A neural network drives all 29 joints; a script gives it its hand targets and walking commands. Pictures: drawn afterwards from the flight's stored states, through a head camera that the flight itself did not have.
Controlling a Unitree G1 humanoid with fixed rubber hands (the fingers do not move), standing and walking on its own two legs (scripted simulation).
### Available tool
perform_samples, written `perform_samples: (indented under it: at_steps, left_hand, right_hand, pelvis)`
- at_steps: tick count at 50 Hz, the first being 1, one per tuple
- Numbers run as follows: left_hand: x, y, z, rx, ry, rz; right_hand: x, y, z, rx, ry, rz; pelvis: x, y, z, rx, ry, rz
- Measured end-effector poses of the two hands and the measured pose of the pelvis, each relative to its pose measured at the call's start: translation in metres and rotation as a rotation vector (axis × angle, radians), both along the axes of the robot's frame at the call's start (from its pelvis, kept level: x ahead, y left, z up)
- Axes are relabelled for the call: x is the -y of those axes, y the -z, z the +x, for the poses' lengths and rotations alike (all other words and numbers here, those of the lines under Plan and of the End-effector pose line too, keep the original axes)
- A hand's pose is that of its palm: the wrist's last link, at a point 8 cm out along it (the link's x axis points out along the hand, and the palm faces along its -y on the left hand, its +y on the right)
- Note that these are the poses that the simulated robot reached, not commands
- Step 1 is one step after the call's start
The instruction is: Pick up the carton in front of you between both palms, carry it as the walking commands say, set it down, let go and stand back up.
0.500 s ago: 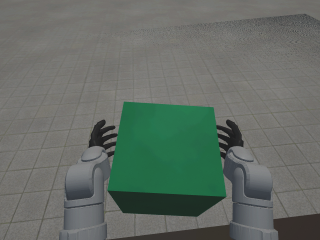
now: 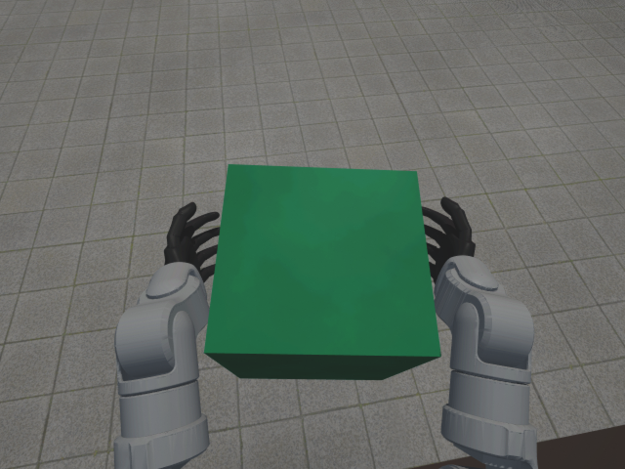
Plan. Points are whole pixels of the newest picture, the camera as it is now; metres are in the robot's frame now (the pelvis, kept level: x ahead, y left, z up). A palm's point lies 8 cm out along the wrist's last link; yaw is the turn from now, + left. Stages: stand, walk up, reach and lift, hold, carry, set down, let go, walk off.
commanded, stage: carry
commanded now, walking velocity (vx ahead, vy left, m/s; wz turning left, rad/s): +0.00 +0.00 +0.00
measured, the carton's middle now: (316, 288) +0.35 -0.01 +0.01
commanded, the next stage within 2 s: none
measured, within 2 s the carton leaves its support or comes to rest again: neither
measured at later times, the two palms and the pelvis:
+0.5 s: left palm (195, 162) +0.47 +0.13 +0.12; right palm (439, 156) +0.48 -0.17 +0.12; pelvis +0.14 -0.02 +0.02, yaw +0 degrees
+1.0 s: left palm (208, 178) +0.62 +0.17 -0.07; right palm (370, 174) +0.62 -0.13 -0.06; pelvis +0.29 +0.03 -0.12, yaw -1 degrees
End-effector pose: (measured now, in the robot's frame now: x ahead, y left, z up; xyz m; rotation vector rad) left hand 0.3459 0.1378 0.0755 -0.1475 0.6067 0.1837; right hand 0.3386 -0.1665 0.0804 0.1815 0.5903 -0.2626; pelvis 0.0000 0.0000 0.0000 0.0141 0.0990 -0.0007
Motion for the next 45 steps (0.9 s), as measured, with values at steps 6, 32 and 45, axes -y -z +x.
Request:
perform_samples:
  at_steps: [6, 32, 45]
  left_hand:
    - [0.006, -0.016, 0.038, 0.029, -0.012, 0.028]
    - [0.000, -0.025, 0.169, 0.035, -0.056, 0.030]
    - [-0.026, 0.120, 0.270, -0.026, -0.018, 0.018]
  right_hand:
    - [0.007, -0.007, 0.037, 0.031, -0.013, 0.020]
    - [0.005, -0.025, 0.188, 0.032, -0.045, -0.063]
    - [-0.021, 0.114, 0.269, -0.021, -0.008, -0.067]
  pelvis:
    - [0.005, 0.000, 0.042, 0.000, 0.005, 0.000]
    - [0.018, 0.001, 0.182, -0.015, 0.019, -0.014]
    - [-0.015, 0.134, 0.279, 0.070, 0.002, -0.055]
